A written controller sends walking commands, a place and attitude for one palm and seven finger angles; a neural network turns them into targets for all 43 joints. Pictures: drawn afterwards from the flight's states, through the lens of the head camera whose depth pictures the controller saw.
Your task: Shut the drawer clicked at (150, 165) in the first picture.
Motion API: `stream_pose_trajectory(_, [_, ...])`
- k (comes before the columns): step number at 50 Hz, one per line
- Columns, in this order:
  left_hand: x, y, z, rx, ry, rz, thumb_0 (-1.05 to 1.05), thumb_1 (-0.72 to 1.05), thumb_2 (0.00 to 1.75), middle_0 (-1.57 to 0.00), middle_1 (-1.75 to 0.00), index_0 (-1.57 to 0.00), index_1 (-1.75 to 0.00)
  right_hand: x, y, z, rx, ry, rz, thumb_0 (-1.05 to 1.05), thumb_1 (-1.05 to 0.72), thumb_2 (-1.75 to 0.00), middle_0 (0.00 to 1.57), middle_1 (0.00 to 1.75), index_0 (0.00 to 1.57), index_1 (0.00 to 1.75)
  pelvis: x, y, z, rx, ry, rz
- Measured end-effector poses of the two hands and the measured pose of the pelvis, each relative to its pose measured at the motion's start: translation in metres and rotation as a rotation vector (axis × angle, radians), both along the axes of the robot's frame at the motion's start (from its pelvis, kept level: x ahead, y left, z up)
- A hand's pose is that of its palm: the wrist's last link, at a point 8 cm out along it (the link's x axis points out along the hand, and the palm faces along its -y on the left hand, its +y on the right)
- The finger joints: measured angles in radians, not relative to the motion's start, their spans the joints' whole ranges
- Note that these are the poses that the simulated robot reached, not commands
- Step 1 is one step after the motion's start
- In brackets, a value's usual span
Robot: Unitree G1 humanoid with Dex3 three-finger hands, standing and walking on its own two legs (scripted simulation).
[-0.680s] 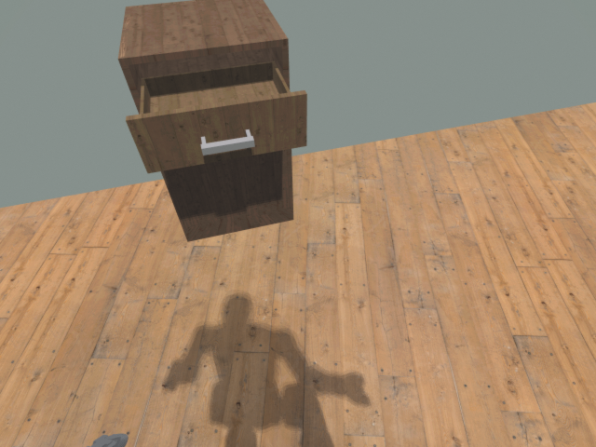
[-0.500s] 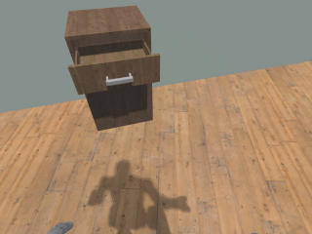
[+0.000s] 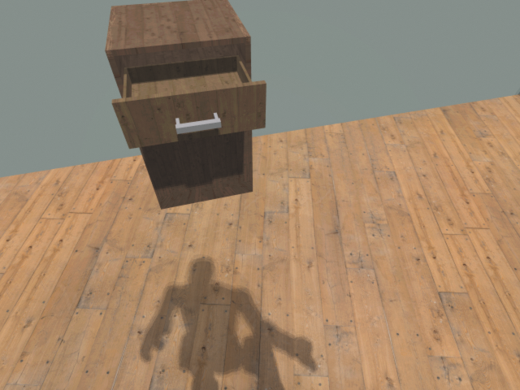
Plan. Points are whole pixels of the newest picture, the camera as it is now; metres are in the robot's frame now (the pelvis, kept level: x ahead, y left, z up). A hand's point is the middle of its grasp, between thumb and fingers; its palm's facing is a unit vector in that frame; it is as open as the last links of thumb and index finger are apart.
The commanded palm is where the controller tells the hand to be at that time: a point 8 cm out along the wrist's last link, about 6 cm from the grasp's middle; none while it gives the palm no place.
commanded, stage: stand and wait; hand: left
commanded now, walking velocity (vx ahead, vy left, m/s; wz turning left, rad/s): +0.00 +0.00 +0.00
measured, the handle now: (197, 122) +0.83 +0.23 -0.07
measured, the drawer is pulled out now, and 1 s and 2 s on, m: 0.29 0.29 0.29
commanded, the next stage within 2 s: look at it before walking up in 0.18 s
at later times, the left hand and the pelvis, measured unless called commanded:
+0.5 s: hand out of the picture +0.06 +0.24 -0.16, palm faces -0.02 -0.95 -0.31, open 7.4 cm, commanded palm none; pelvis -0.01 +0.01 +0.00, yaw +0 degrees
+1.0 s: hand out of the picture +0.04 +0.23 -0.17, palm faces -0.03 -0.96 -0.28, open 7.4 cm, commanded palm none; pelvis +0.00 +0.01 +0.00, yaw -2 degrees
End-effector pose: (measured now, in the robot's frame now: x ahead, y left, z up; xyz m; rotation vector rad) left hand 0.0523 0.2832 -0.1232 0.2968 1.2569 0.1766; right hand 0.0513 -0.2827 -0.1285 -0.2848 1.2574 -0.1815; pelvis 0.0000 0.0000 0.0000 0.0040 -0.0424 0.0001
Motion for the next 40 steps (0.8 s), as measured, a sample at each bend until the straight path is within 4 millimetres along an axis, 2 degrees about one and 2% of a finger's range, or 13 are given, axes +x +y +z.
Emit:
stream_pose_trajectory(19, [0.008, 0.002, 0.003, -0.004, -0.049, -0.010, 0.00, 0.90, 0.90, -0.20, -0.30, -0.21, -0.30, 0.003, 0.010, 0.002, 0.013, -0.043, -0.001, 0.01, -0.91, -0.90, 0.20, 0.30, 0.20, 0.30, -0.005, 0.005, 0.001, 0.001, -0.006, -0.003])
stream_pose_trajectory(40, [-0.009, 0.003, -0.001, -0.009, 0.001, 0.004, 0.00, 0.90, 0.90, -0.20, -0.30, -0.21, -0.30, -0.008, 0.009, 0.002, 0.006, -0.004, -0.003, 0.01, -0.91, -0.90, 0.20, 0.29, 0.20, 0.30, -0.006, 0.006, 0.002, -0.001, 0.000, 0.000])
